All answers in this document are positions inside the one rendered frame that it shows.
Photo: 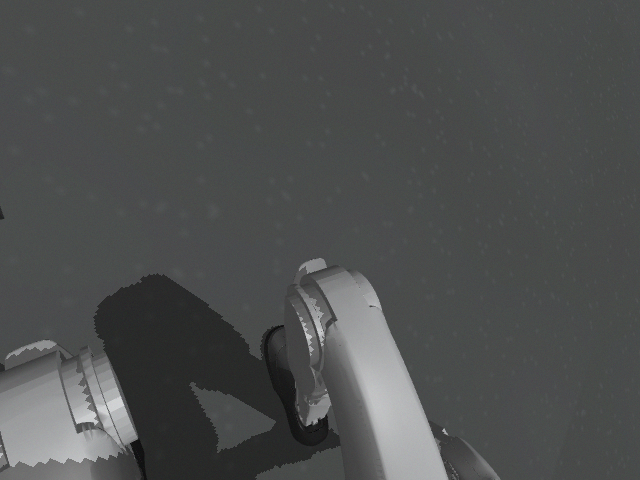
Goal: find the right robot foot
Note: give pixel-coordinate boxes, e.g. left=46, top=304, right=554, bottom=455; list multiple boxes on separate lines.
left=264, top=325, right=328, bottom=446

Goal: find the right robot hand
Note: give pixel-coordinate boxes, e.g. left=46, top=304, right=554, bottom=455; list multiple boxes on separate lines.
left=428, top=420, right=501, bottom=480

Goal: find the left robot foot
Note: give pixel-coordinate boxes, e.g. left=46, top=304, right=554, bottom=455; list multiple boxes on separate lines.
left=130, top=437, right=147, bottom=480

